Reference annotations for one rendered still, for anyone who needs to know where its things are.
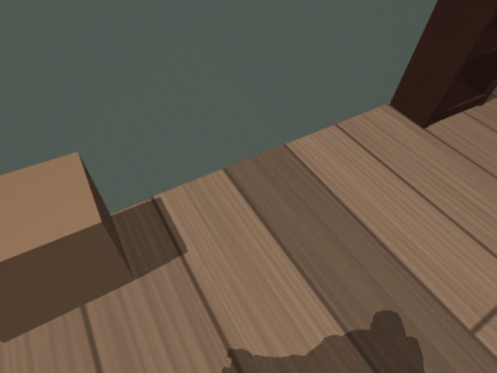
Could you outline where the bookshelf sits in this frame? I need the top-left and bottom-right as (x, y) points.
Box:
(390, 0), (497, 129)

